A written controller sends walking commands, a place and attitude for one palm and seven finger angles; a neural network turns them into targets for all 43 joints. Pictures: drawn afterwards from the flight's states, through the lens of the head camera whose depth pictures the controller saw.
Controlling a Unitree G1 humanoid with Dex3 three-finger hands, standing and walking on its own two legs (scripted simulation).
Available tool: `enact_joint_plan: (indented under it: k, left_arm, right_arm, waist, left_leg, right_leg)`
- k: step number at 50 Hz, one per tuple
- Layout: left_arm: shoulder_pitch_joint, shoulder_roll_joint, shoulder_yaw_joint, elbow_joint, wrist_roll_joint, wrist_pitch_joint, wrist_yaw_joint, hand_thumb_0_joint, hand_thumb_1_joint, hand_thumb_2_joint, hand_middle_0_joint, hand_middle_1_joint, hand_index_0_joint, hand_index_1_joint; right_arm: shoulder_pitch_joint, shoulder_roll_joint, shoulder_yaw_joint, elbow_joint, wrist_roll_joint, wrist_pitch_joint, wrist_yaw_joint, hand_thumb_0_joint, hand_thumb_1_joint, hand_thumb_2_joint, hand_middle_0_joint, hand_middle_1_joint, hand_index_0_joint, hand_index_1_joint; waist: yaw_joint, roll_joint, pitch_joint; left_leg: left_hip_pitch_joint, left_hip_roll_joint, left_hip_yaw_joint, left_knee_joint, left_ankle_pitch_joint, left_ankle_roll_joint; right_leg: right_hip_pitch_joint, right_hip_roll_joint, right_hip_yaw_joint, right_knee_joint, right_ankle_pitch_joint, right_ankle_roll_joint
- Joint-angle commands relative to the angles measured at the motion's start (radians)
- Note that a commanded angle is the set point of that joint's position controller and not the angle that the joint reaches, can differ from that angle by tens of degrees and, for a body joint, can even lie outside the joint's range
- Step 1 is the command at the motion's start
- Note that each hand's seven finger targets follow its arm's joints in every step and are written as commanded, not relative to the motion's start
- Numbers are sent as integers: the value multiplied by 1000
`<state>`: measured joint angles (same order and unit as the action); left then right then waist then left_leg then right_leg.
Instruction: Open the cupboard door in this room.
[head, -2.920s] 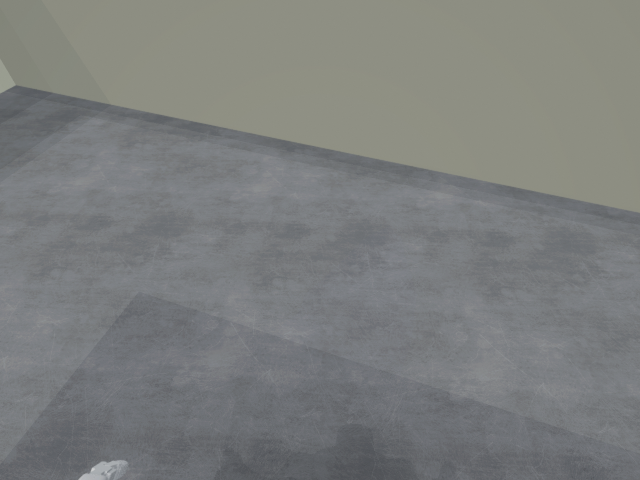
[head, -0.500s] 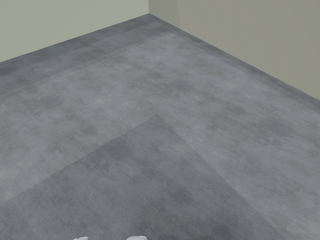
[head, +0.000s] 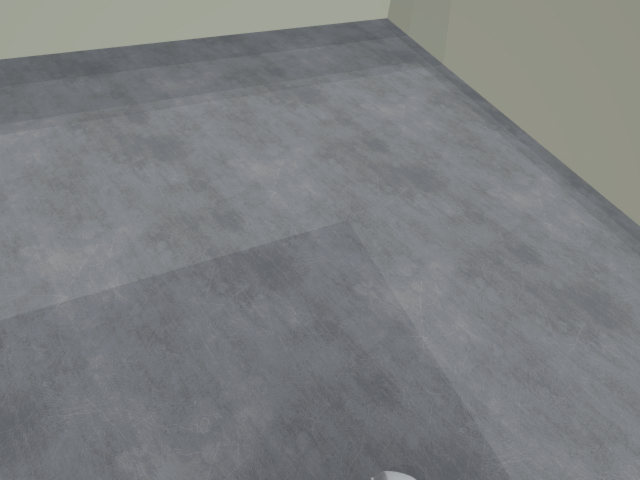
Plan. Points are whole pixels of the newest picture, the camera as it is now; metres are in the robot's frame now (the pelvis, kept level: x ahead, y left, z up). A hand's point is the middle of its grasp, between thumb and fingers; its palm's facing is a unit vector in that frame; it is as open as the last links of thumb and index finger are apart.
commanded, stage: turn or walk to find it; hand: left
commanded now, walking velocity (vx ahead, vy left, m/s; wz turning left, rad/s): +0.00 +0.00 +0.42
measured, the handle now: out of the picture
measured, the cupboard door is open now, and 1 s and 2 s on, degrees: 0 0 0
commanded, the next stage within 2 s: none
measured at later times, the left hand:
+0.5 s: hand out of the picture -0.01 +0.16 -0.16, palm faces +0.25 -0.94 -0.24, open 7.4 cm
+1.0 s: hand out of the picture -0.08 +0.23 -0.16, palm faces +0.44 -0.86 -0.25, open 7.4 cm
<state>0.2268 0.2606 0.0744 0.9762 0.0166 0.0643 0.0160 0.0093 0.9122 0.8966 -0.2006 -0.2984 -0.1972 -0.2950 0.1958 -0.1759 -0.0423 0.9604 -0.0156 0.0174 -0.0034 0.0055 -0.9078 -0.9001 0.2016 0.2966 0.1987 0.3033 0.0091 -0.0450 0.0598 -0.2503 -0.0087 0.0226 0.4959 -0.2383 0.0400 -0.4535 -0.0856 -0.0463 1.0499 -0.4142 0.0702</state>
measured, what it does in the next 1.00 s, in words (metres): steps on the spot, turning left: right foot, then left foot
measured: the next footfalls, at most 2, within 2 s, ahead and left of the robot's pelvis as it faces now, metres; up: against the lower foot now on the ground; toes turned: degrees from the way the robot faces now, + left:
right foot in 0.24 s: +0.03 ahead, -0.14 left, +0.00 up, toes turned +3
left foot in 0.64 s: -0.05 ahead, +0.11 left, +0.00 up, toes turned +22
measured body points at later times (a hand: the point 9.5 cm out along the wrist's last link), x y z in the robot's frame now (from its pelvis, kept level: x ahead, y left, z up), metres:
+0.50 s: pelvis -0.03 -0.03 +0.00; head -0.02 -0.04 +0.45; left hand -0.02 +0.21 -0.14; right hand +0.06 -0.29 -0.15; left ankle -0.07 +0.10 -0.67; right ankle -0.01 -0.14 -0.74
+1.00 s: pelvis -0.07 +0.00 +0.00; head -0.04 +0.02 +0.45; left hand -0.10 +0.27 -0.14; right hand +0.10 -0.19 -0.14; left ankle -0.08 +0.09 -0.74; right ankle -0.03 -0.14 -0.69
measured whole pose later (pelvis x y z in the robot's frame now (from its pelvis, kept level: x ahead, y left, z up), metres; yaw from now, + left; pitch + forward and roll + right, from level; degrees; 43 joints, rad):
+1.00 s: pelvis -0.07 +0.00 +0.00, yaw +25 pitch +0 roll -1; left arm 0.17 0.24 0.06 0.94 0.01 0.06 0.02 0.01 0.91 0.90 -0.20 -0.30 -0.20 -0.29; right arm 0.19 -0.19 -0.05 0.95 -0.02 0.02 0.00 0.00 -0.91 -0.90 0.20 0.30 0.20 0.30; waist -0.01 0.00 0.06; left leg -0.26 -0.04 -0.03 0.46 -0.20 0.05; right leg -0.38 -0.06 -0.03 0.87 -0.45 0.08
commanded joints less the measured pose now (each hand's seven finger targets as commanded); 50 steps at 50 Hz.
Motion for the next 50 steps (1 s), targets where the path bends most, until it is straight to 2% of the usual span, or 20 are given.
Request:
enact_joint_plan:
  k: [1, 6, 10, 11, 12, 13, 14, 15, 17, 26, 28, 30, 31, 32, 33, 35, 37, 39, 46, 50]
  left_arm:
    - [-33, 37, 6, -94, -3, -27, 0, 0, 900, 900, -200, -300, -200, -300]
    - [-34, 21, 0, -113, -7, -33, 6, 0, 900, 900, -200, -300, -200, -300]
    - [82, 44, 7, -93, -8, -52, 14, 0, 900, 900, -200, -300, -200, -300]
    - [103, 107, 17, -97, 5, -63, 21, 0, 900, 900, -200, -300, -200, -300]
    - [89, 189, 31, -110, 16, -65, 23, 0, 900, 900, -200, -300, -200, -300]
    - [65, 179, 29, -132, 6, -64, 23, 0, 900, 900, -200, -300, -200, -300]
    - [5, 160, 30, -142, 6, -58, 28, 0, 900, 900, -200, -300, -200, -300]
    - [-42, 124, 18, -152, 6, -60, 24, 0, 900, 900, -200, -300, -200, -300]
    - [-72, 86, 2, -155, 7, -70, 20, 0, 900, 900, -200, -300, -200, -300]
    - [73, 154, 25, -89, 18, -66, 20, 0, 900, 900, -200, -300, -200, -300]
    - [71, 164, 28, -77, 18, -62, 18, 0, 900, 900, -200, -300, -200, -300]
    - [44, 154, 28, -74, 9, -53, 15, 0, 900, 900, -200, -300, -200, -300]
    - [48, 127, 24, -81, -1, -46, 12, 0, 900, 900, -200, -300, -200, -300]
    - [59, 65, 15, -114, -6, -39, 4, 0, 900, 900, -200, -300, -200, -300]
    - [-19, 47, -2, -138, 4, -29, 8, 0, 900, 900, -200, -300, -200, -300]
    - [-69, 62, 8, -123, 3, -20, 7, 0, 900, 900, -200, -300, -200, -300]
    - [-18, 53, 10, -89, 5, -28, -4, 0, 900, 900, -200, -300, -200, -300]
    - [3, 54, 10, -73, 3, -29, -7, 0, 900, 900, -200, -300, -200, -300]
    - [-57, 38, 3, -113, -1, -29, 1, 0, 900, 900, -200, -300, -200, -300]
    - [-56, 28, -3, -127, -7, -38, 6, 0, 900, 900, -200, -300, -200, -300]
  right_arm:
    - [52, -213, -53, -47, -5, -11, -21, 0, -900, -900, 200, 300, 200, 300]
    - [37, -224, -62, -59, -12, 2, -13, 0, -900, -900, 200, 300, 200, 300]
    - [-5, -205, -66, -79, -2, 7, -3, 0, -900, -900, 200, 300, 200, 300]
    - [7, -154, -60, -91, 7, 7, 3, 0, -900, -900, 200, 300, 200, 300]
    - [0, -99, -51, -122, 4, 8, 7, 0, -900, -900, 200, 300, 200, 300]
    - [-3, -163, -69, -112, -9, 24, 6, 0, -900, -900, 200, 300, 200, 300]
    - [-16, -159, -74, -107, -7, 38, 11, 0, -900, -900, 200, 300, 200, 300]
    - [-9, -158, -73, -82, -11, 42, 19, 0, -900, -900, 200, 300, 200, 300]
    - [40, -136, -66, -50, -11, 42, 26, 0, -900, -900, 200, 300, 200, 300]
    - [-69, -102, -38, -65, 4, 28, 21, 0, -900, -900, 200, 300, 200, 300]
    - [-43, -103, -35, -60, 8, 22, 17, 0, -900, -900, 200, 300, 200, 300]
    - [24, -118, -36, -44, 6, 12, 14, 0, -900, -900, 200, 300, 200, 300]
    - [61, -163, -45, -38, 3, 2, 15, 0, -900, -900, 200, 300, 200, 300]
    - [83, -264, -67, -46, -6, -5, 11, 0, -900, -900, 200, 300, 200, 300]
    - [121, -306, -77, -33, -5, 0, 4, 0, -900, -900, 200, 300, 200, 300]
    - [62, -257, -66, -37, -7, -1, -14, 0, -900, -900, 200, 300, 200, 300]
    - [-13, -216, -46, -60, -7, -10, -18, 0, -900, -900, 200, 300, 200, 300]
    - [-4, -208, -45, -59, -2, -16, -20, 0, -900, -900, 200, 300, 200, 300]
    - [45, -221, -58, -53, -8, -7, -16, 0, -900, -900, 200, 300, 200, 300]
    - [39, -224, -63, -60, -12, 0, -13, 0, -900, -900, 200, 300, 200, 300]
  waist:
    - [-39, 172, -91]
    - [-40, 199, -87]
    - [19, 141, -111]
    - [28, -32, -121]
    - [31, -280, -71]
    - [34, -227, -74]
    - [7, -200, -25]
    - [-13, -140, 25]
    - [-41, -107, 30]
    - [41, -139, -48]
    - [29, -156, -71]
    - [-10, -116, -93]
    - [-33, 10, -120]
    - [-40, 293, -126]
    - [-80, 344, -105]
    - [-60, 268, -48]
    - [-17, 190, -43]
    - [-17, 181, -75]
    - [-50, 160, -89]
    - [-44, 192, -113]
  left_leg:
    - [148, 244, -264, -173, 361, 136]
    - [81, 236, -328, -161, 315, 138]
    - [-82, 158, -307, -50, 212, 65]
    - [-227, 63, -217, 102, 27, 1]
    - [-364, -69, -59, 325, -283, -64]
    - [-316, -24, -111, 505, -302, -59]
    - [-302, -9, -112, 613, -268, -56]
    - [-303, 12, -103, 682, -193, -60]
    - [-303, 22, -66, 714, -107, -82]
    - [-186, 37, 38, 322, -233, -98]
    - [-114, 27, 63, 221, -206, -89]
    - [28, 24, 71, 3, -43, -75]
    - [158, 81, 4, -98, 85, -53]
    - [252, 326, -320, -147, 338, 55]
    - [162, 417, -398, -202, 367, 150]
    - [66, 343, -347, -209, 212, 146]
    - [66, 263, -245, -191, 270, 114]
    - [107, 236, -212, -183, 350, 111]
    - [156, 245, -307, -172, 343, 144]
    - [129, 231, -352, -134, 422, 143]
  right_leg:
    - [-49, 3, 21, -83, -21, 12]
    - [68, 36, 15, -271, -38, -3]
    - [339, 38, 8, -637, 188, -15]
    - [454, -118, 167, -759, 155, -60]
    - [426, -353, 394, -813, 214, -170]
    - [279, -380, 373, -837, 121, -216]
    - [187, -342, 356, -855, 38, -213]
    - [144, -279, 266, -846, 42, -194]
    - [173, -206, 118, -796, 181, -168]
    - [351, -268, 47, -677, 524, -218]
    - [334, -271, 30, -634, 570, -203]
    - [274, -237, -38, -535, 514, -135]
    - [168, -198, -87, -419, 390, -82]
    - [-63, -68, -144, -224, 5, -3]
    - [-86, -29, -71, -51, -230, 0]
    - [-112, -38, 24, 75, -124, -10]
    - [-87, -32, 22, 70, -12, -3]
    - [-67, -24, 19, 34, 12, 5]
    - [-34, 12, 24, -141, -36, 11]
    - [63, 41, 23, -292, -45, -1]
